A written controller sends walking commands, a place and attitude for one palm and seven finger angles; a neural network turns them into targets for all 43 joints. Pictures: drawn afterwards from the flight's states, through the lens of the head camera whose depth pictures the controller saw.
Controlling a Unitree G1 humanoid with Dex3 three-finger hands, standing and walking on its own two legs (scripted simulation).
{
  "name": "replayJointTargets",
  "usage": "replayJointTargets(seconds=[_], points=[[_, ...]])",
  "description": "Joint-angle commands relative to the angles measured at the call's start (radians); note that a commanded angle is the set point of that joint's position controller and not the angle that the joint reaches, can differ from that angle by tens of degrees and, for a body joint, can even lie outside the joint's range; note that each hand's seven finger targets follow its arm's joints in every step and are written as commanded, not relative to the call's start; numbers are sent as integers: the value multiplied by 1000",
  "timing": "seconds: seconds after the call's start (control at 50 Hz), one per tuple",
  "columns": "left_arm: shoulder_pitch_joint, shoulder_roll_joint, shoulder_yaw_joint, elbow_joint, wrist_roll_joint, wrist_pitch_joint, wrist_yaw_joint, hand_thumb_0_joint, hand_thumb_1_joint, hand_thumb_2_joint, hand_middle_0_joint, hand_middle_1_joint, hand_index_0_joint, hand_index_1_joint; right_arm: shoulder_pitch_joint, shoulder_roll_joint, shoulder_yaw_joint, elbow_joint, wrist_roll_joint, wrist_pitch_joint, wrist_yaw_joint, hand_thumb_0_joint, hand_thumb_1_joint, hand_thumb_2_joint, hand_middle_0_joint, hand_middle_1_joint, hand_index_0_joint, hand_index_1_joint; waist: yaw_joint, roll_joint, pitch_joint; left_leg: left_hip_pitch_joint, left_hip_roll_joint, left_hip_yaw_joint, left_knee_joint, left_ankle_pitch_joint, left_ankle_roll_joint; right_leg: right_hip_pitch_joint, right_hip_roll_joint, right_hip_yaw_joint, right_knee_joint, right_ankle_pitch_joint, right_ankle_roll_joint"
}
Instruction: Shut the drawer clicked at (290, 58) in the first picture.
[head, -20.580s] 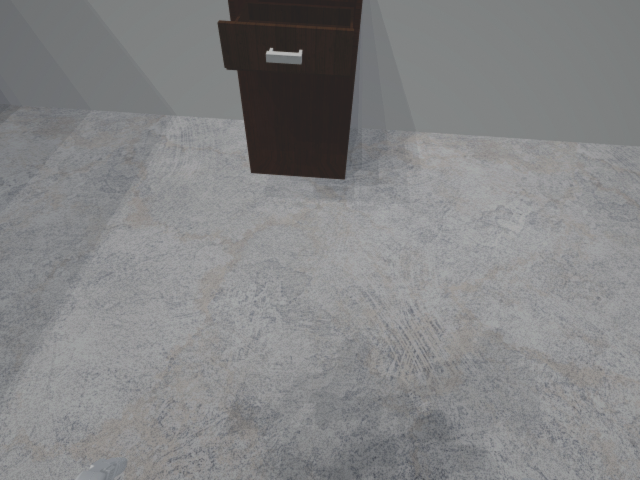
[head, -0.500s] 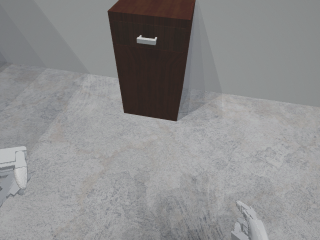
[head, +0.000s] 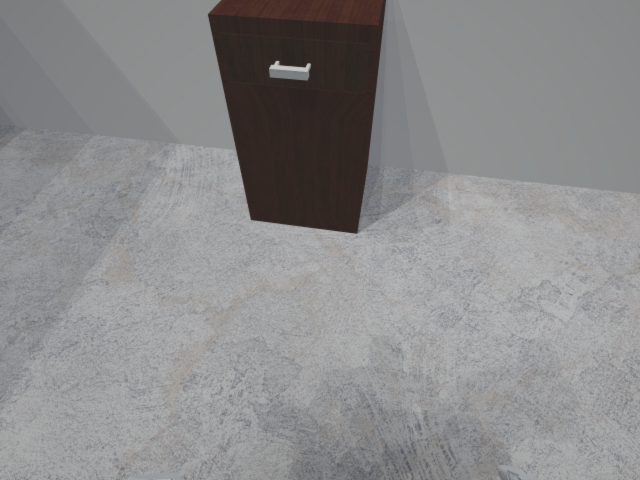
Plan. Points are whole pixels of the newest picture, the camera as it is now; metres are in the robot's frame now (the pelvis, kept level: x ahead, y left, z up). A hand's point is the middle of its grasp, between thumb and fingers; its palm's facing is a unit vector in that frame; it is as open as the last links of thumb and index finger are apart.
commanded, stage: let the arm hang, fingers relaxed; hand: left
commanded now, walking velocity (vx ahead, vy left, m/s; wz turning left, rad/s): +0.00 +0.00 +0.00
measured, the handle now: (291, 68) +1.15 +0.12 -0.05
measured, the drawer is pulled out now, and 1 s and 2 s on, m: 0.00 0.00 0.00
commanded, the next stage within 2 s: look to check the result in 0.84 s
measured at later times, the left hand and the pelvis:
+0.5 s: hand out of the picture +0.04 +0.22 -0.15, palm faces -0.02 -0.95 -0.31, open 6.9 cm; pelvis +0.01 -0.01 +0.01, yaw +0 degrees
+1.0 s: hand out of the picture +0.09 +0.21 -0.15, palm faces -0.02 -0.95 -0.30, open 7.4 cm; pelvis +0.02 -0.02 +0.01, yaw +0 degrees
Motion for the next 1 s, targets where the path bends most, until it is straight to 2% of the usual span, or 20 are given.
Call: replayJointTargets(seconds=[0.0, 0.02, 0.06, 0.08, 0.14, 0.2, 0.28, 0.32, 0.4, 0.42, 0.5, 0.54, 0.58, 0.62, 0.84, 0.9, 0.98], points=[[-25, 210, 45, 54, -12, -61, 14, 0, 900, 900, -840, -993, -840, -993, -11, -126, -31, -6, 3, -1, -15, 0, -900, -900, 200, 300, 200, 300, 24, 42, -57, 35, 100, -140, -190, 17, 3, 65, -67, 106, -181, -26, -53], [-22, 197, 43, 89, -13, -62, 14, 0, 900, 900, -800, -950, -800, -950, -1, -114, -31, 16, 2, 0, -17, 0, -900, -900, 200, 300, 200, 300, 22, 44, -61, 46, 98, -133, -196, -13, 1, 63, -69, 109, -200, -47, -54], [-11, 186, 46, 147, -15, -63, 15, 0, 900, 900, -720, -863, -720, -863, 24, -103, -32, 55, 0, 6, -22, 0, -900, -900, 200, 300, 200, 300, 21, 97, -60, 53, 94, -126, -209, -71, -1, 63, -68, 119, -231, -81, -60], [-6, 181, 51, 171, -14, -65, 15, 0, 900, 900, -680, -820, -680, -820, 35, -98, -35, 67, -1, 5, -24, 0, -900, -900, 200, 300, 200, 300, 22, 102, -69, 60, 96, -124, -209, -69, 1, 71, -69, 113, -236, -66, -63], [-11, 181, 46, 227, -18, -67, 15, 0, 900, 900, -560, -690, -560, -690, 75, -95, -36, 111, 5, 1, -29, 0, -900, -900, 200, 300, 200, 300, 20, 37, -78, 84, 109, -129, -213, -9, 2, 91, -73, 97, -239, -19, -62], [-10, 182, 42, 269, -20, -69, 18, 0, 900, 900, -440, -560, -440, -560, 93, -99, -38, 145, 8, 0, -34, 0, -900, -900, 200, 300, 200, 300, 21, 22, -63, 105, 117, -128, -213, 53, 4, 89, -73, 89, -238, 25, -62], [-18, 180, 40, 304, -21, -65, 21, 0, 900, 900, -280, -387, -280, -387, 106, -93, -38, 176, 7, 3, -36, 0, -900, -900, 200, 300, 200, 300, 21, -3, -14, 92, 120, -128, -237, 15, 3, 73, -72, 84, -250, -12, -59], [-23, 181, 41, 312, -19, -64, 22, 0, 900, 900, -200, -300, -200, -300, 110, -89, -39, 187, 6, 4, -35, 0, -900, -900, 200, 300, 200, 300, 20, -12, -12, 92, 121, -124, -243, 1, 2, 70, -71, 85, -252, -26, -57], [-31, 186, 46, 314, -18, -65, 23, 0, 900, 900, -200, -300, -200, -300, 103, -93, -41, 194, 6, -1, -34, 0, -900, -900, 200, 300, 200, 300, 26, 0, -12, 86, 122, -132, -256, 12, 4, 82, -69, 84, -239, -3, -55], [-36, 183, 46, 315, -17, -66, 23, 0, 900, 900, -200, -300, -200, -300, 98, -86, -41, 195, 4, -2, -33, 0, -900, -900, 200, 300, 200, 300, 25, -18, -15, 93, 123, -130, -256, 19, 4, 83, -71, 80, -238, 3, -54], [-53, 184, 50, 308, -16, -69, 25, 0, 900, 900, -200, -300, -200, -300, 80, -91, -42, 195, 5, -5, -33, 0, -900, -900, 200, 300, 200, 300, 26, -7, -9, 101, 122, -129, -255, 61, 2, 84, -71, 86, -237, 33, -51], [-67, 182, 52, 304, -16, -72, 25, 0, 900, 900, -200, -300, -200, -300, 75, -88, -41, 198, 3, -7, -33, 0, -900, -900, 200, 300, 200, 300, 23, -23, -17, 109, 123, -125, -255, 84, -1, 93, -74, 86, -238, 53, -49], [-76, 182, 54, 301, -16, -74, 24, 0, 900, 900, -200, -300, -200, -300, 63, -91, -42, 197, 3, -10, -33, 0, -900, -900, 200, 300, 200, 300, 23, -3, -30, 122, 124, -123, -254, 110, -2, 102, -77, 85, -236, 76, -48], [-87, 185, 56, 296, -15, -76, 24, 0, 900, 900, -200, -300, -200, -300, 55, -95, -42, 195, 3, -11, -34, 0, -900, -900, 200, 300, 200, 300, 22, -19, -24, 121, 126, -122, -254, 121, -4, 106, -78, 84, -239, 88, -48], [-125, 221, 64, 287, -16, -87, 21, 0, 900, 900, -200, -300, -200, -300, 11, -138, -49, 188, 3, -14, -34, 0, -900, -900, 200, 300, 200, 300, 16, -11, -60, 166, 126, -118, -249, 161, -11, 140, -87, 96, -263, 151, -53], [-133, 234, 64, 288, -17, -87, 20, 0, 900, 900, -200, -300, -200, -300, 0, -153, -50, 186, 5, -10, -34, 0, -900, -900, 200, 300, 200, 300, 15, -16, -41, 164, 126, -118, -251, 147, -13, 131, -87, 98, -276, 132, -54], [-140, 246, 63, 293, -19, -87, 18, 0, 900, 900, -200, -300, -200, -300, -10, -171, -49, 186, 2, -11, -34, 0, -900, -900, 200, 300, 200, 300, 14, 6, -61, 179, 128, -117, -252, 145, -15, 144, -91, 102, -285, 129, -56]])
